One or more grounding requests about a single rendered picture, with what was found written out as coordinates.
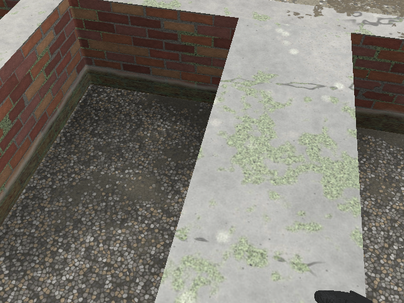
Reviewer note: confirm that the right robot hand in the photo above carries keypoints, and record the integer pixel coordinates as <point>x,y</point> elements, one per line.
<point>331,296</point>

